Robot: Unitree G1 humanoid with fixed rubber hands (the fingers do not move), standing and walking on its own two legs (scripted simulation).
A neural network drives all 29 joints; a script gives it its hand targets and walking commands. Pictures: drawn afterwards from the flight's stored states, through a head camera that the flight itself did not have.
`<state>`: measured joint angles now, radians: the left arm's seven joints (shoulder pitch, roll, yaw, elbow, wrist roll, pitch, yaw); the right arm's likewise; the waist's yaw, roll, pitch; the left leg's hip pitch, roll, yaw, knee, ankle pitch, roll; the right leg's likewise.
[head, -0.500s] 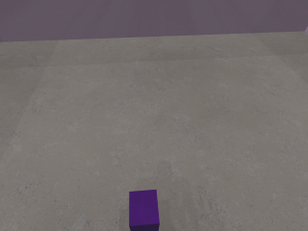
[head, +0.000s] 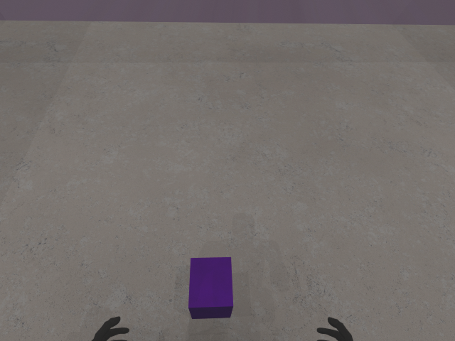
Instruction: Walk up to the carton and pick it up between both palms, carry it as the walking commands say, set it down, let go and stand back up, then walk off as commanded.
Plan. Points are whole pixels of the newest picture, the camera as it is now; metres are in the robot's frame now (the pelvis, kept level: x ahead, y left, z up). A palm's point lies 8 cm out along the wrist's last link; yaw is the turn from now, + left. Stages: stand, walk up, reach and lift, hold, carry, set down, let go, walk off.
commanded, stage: reach and lift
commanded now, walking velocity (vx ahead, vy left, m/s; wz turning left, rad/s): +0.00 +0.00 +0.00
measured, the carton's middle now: (211, 288) +0.39 +0.00 -0.65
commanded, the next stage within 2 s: none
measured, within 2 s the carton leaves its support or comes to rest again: neither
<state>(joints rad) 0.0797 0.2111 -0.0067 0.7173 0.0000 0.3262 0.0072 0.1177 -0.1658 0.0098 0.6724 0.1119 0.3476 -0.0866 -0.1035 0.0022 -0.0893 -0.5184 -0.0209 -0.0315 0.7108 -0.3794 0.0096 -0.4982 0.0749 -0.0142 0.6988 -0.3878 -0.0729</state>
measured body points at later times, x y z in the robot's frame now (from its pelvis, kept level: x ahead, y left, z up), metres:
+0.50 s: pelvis -0.10 +0.02 -0.06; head +0.08 +0.02 +0.35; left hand +0.22 +0.21 -0.19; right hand +0.17 -0.21 -0.18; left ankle -0.02 +0.12 -0.72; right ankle -0.03 -0.07 -0.72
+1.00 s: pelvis -0.14 +0.02 -0.11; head +0.14 +0.02 +0.25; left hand +0.37 +0.17 -0.21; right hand +0.33 -0.18 -0.20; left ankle -0.02 +0.12 -0.72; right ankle -0.03 -0.07 -0.72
